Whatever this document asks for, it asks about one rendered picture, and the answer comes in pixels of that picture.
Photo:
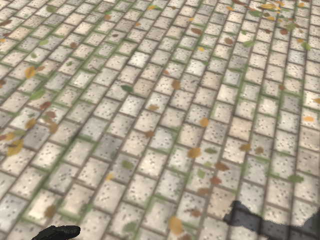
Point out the robot left hand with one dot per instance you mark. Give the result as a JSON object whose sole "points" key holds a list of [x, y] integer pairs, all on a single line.
{"points": [[58, 233]]}

